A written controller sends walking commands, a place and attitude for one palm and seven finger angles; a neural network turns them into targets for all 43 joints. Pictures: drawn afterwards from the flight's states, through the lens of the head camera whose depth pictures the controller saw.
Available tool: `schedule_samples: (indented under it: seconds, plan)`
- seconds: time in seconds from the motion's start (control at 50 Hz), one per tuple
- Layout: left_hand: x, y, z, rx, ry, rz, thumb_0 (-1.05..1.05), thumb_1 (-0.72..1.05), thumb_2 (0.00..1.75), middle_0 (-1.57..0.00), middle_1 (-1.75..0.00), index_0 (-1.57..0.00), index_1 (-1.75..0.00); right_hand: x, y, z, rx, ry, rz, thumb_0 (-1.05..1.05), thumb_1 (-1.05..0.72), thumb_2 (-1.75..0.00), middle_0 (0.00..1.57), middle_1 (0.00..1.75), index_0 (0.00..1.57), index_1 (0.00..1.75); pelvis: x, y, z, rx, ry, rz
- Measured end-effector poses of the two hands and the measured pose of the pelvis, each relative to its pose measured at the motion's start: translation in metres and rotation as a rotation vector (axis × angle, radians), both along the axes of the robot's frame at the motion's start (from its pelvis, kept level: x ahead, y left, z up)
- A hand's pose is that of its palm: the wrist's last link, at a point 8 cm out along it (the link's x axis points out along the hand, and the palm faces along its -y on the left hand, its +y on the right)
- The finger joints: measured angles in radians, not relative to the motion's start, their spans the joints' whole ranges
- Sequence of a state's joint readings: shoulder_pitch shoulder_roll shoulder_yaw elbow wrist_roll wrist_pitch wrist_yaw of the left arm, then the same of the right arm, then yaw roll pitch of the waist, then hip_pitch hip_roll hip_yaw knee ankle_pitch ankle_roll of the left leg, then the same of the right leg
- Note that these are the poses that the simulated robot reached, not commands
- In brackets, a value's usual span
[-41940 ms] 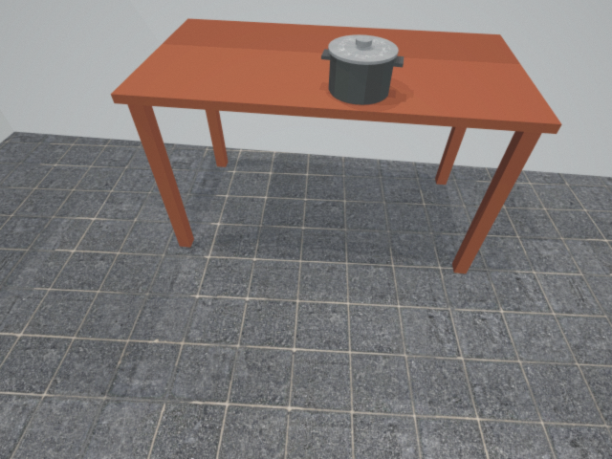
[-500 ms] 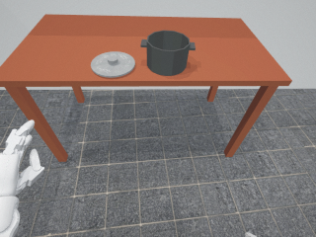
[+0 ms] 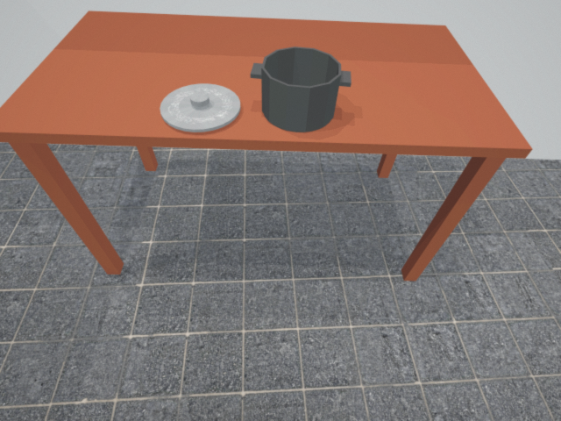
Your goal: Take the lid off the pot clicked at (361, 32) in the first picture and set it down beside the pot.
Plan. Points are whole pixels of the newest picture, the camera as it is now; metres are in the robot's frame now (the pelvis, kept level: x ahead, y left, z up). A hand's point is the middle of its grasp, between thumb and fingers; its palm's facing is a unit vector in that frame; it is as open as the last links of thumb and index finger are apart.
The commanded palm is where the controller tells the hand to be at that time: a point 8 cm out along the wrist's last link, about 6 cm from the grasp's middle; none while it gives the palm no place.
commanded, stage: stop stepping back and stand still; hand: left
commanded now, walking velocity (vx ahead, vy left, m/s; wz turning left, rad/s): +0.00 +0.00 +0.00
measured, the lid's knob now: (199, 99) +0.82 +0.21 -0.01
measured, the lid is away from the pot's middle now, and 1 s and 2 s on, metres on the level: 0.25 0.25 0.25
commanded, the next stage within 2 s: let the arm hang, fingers relaxed in 0.46 s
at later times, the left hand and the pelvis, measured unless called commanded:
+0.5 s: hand out of the picture +0.05 +0.20 -0.18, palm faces -0.02 -0.98 -0.19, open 7.4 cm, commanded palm none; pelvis +0.02 +0.03 +0.00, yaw -3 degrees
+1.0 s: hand out of the picture +0.00 +0.19 -0.17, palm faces -0.01 -0.98 -0.19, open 7.3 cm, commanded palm none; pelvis -0.01 +0.03 +0.01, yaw -2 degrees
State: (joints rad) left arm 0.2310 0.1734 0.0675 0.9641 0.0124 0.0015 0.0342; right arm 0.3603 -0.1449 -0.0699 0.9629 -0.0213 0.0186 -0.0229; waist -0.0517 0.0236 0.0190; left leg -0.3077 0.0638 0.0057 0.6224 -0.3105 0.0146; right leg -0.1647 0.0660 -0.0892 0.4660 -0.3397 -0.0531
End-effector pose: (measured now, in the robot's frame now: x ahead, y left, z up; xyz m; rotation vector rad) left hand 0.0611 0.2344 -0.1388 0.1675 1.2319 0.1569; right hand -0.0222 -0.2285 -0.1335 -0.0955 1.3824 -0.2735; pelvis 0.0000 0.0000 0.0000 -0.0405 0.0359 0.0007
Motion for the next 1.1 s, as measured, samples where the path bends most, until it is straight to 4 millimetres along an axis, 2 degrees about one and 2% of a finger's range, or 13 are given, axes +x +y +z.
schedule_samples:
  seconds: [0.04,0.2,0.28,0.38,0.54,0.72,0.8,0.92,1.1]
  plan:
    - [-0.006,0.006,-0.002,-0.001,0.033,0.023,-0.01,0.91,0.90,-0.18,-0.30,-0.20,-0.30,0.017,0.013,-0.003,0.018,-0.005,0.019,0.01,-0.91,-0.90,0.20,0.30,0.20,0.30,0.008,0.004,0.000,0.011,0.002,-0.001]
    - [-0.025,0.007,-0.008,-0.029,0.167,0.035,0.00,0.91,0.90,-0.19,-0.30,-0.19,-0.30,0.058,0.023,-0.001,-0.019,-0.026,0.014,0.02,-0.96,-0.90,0.21,0.30,0.21,0.30,0.028,0.021,0.002,0.027,-0.007,-0.033]
    - [-0.027,0.009,-0.008,-0.041,0.198,0.027,0.00,0.92,0.90,-0.19,-0.30,-0.20,-0.30,0.068,0.026,0.005,-0.034,-0.040,0.007,0.01,-0.95,-0.90,0.21,0.30,0.20,0.30,0.029,0.026,0.006,0.021,-0.015,-0.036]
    - [-0.021,0.015,-0.012,-0.043,0.191,0.015,0.01,0.92,0.90,-0.19,-0.30,-0.20,-0.30,0.069,0.028,0.005,-0.045,-0.028,0.017,0.01,-0.94,-0.90,0.21,0.30,0.20,0.30,0.027,0.029,0.004,0.019,-0.003,-0.041]
    - [-0.009,0.018,-0.010,-0.018,0.153,-0.027,0.00,0.91,0.90,-0.19,-0.30,-0.20,-0.30,0.054,0.028,0.000,-0.030,-0.027,-0.012,0.00,-0.93,-0.90,0.21,0.30,0.20,0.30,0.018,0.029,0.003,0.026,-0.009,-0.054]
    - [-0.008,0.017,-0.002,-0.005,0.081,-0.033,0.00,0.92,0.90,-0.19,-0.30,-0.20,-0.30,0.018,0.031,-0.002,0.001,-0.001,-0.022,0.00,-0.93,-0.90,0.20,0.30,0.20,0.30,0.004,0.027,0.006,0.027,-0.050,-0.048]
    - [-0.020,0.016,0.000,-0.005,0.085,-0.031,0.00,0.93,0.90,-0.19,-0.30,-0.20,-0.30,0.000,0.037,-0.003,0.025,0.026,-0.020,0.01,-0.93,-0.90,0.20,0.30,0.20,0.30,-0.003,0.026,0.007,0.028,-0.057,-0.045]
    - [-0.048,0.013,0.001,-0.013,0.138,-0.018,0.00,0.93,0.90,-0.19,-0.30,-0.20,-0.30,-0.022,0.048,-0.004,0.060,0.065,-0.025,0.01,-0.92,-0.90,0.20,0.30,0.20,0.30,-0.010,0.026,0.009,0.028,-0.059,-0.040]
    - [-0.087,-0.002,-0.003,-0.055,0.221,0.014,0.00,0.91,0.90,-0.19,-0.30,-0.20,-0.30,-0.035,0.058,-0.004,0.079,0.093,-0.029,0.01,-0.91,-0.90,0.20,0.30,0.20,0.30,-0.015,0.027,0.009,0.028,-0.061,-0.034]
